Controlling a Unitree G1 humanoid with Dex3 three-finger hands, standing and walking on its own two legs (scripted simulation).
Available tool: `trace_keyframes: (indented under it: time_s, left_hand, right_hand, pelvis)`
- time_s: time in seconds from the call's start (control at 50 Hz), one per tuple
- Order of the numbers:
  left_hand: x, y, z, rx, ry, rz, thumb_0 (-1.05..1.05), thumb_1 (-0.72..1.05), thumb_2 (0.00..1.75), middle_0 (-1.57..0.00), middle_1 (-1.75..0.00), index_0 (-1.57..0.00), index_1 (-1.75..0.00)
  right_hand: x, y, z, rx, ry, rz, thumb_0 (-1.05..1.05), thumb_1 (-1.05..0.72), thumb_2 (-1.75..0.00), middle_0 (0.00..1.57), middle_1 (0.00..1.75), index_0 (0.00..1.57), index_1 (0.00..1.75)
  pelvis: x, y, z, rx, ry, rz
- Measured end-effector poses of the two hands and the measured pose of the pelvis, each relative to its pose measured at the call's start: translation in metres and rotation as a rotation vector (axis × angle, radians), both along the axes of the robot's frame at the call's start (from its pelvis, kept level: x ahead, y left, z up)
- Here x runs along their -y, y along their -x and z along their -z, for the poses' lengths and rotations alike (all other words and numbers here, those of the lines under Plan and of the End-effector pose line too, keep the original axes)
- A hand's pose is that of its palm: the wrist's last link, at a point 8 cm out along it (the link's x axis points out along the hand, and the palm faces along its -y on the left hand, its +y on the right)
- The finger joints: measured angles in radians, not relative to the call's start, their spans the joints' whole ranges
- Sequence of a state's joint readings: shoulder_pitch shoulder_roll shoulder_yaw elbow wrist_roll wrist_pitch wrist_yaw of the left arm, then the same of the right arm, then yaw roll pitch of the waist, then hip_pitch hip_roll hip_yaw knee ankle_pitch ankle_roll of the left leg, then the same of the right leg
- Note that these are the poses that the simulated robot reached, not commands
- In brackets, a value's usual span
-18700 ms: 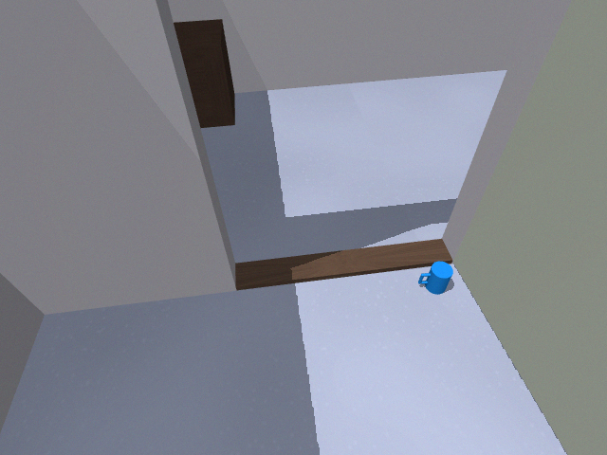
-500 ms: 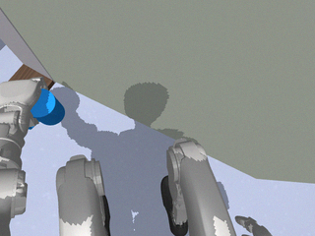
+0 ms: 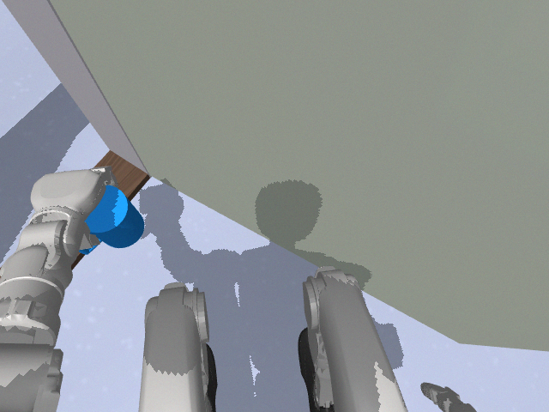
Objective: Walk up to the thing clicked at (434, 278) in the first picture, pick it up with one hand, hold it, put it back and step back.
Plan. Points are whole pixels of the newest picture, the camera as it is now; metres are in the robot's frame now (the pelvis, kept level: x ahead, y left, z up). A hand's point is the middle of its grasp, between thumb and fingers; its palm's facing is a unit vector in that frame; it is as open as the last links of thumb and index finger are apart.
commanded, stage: lift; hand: left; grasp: from above
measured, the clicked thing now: (104, 225) +0.43 +0.26 -0.17
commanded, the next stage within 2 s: hold in 1.16 s
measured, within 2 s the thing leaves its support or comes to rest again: neither
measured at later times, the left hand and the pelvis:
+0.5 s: hand out of the picture +0.36 +0.26 +0.09, palm faces -0.46 -0.10 -0.88, open 10.5 cm; pelvis +0.02 +0.00 +0.17, yaw +2 degrees
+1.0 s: hand out of the picture +0.36 +0.24 +0.19, palm faces -0.45 -0.09 -0.89, open 10.5 cm; pelvis +0.06 +0.00 +0.28, yaw +3 degrees
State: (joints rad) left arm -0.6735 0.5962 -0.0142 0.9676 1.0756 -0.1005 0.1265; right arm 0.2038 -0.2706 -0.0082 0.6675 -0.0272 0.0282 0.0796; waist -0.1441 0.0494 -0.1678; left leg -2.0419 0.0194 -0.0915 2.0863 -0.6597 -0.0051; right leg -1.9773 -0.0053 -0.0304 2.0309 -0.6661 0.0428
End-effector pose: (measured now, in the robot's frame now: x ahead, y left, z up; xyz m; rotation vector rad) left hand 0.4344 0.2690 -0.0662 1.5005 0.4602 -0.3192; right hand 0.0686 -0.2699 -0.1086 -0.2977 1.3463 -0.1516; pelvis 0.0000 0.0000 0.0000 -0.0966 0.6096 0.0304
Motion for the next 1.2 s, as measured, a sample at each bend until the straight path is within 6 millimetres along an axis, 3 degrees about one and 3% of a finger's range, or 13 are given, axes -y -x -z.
trace_keyframes:
  time_s: [0.14, 0.28, 0.44, 0.56, 0.84, 1.2]
  left_hand:
    - [0.001, 0.015, -0.05, 0.042, 0.01, -0.004, 0.04, -0.02, 0.72, -0.91, -0.95, -0.5, -0.76]
    - [-0.001, 0.035, -0.111, 0.044, 0.014, -0.04, 0.03, -0.02, 0.73, -0.9, -0.97, -0.48, -0.77]
    - [0.005, 0.06, -0.186, 0.028, 0.022, -0.055, 0.03, -0.02, 0.73, -0.89, -0.96, -0.49, -0.77]
    - [0.009, 0.069, -0.229, 0.009, 0.017, -0.05, 0.03, -0.02, 0.73, -0.87, -0.95, -0.49, -0.77]
    - [0.023, 0.071, -0.289, -0.001, 0.012, -0.059, 0.03, -0.02, 0.73, -0.86, -0.95, -0.48, -0.77]
    - [0.029, 0.056, -0.346, 0.023, 0.013, -0.077, 0.02, -0.02, 0.76, -0.87, -0.95, -0.48, -0.77]
  right_hand:
    - [0.003, -0.03, -0.039, 0.085, 0.019, -0.007, 0.0, -0.93, -0.91, 0.21, 0.3, 0.2, 0.3]
    - [-0.004, -0.052, -0.09, 0.163, 0.017, 0.005, 0.01, -0.93, -0.91, 0.2, 0.3, 0.2, 0.3]
    - [-0.015, -0.064, -0.153, 0.22, -0.004, 0.034, 0.01, -0.93, -0.91, 0.21, 0.3, 0.2, 0.3]
    - [-0.019, -0.065, -0.194, 0.245, -0.005, 0.047, 0.01, -0.92, -0.91, 0.21, 0.3, 0.21, 0.3]
    - [-0.009, -0.061, -0.258, 0.237, 0.003, 0.065, 0.01, -0.92, -0.91, 0.21, 0.3, 0.2, 0.3]
    - [-0.008, -0.089, -0.304, 0.272, -0.016, 0.079, 0.01, -0.92, -0.91, 0.21, 0.3, 0.2, 0.3]
  pelvis:
    - [-0.001, -0.002, -0.037, 0.027, -0.005, -0.007]
    - [-0.002, -0.006, -0.088, 0.086, -0.016, -0.017]
    - [-0.004, -0.016, -0.153, 0.175, -0.034, -0.021]
    - [-0.004, -0.025, -0.194, 0.242, -0.047, -0.021]
    - [-0.001, -0.045, -0.26, 0.347, -0.072, -0.017]
    - [-0.001, -0.07, -0.306, 0.436, -0.089, -0.012]
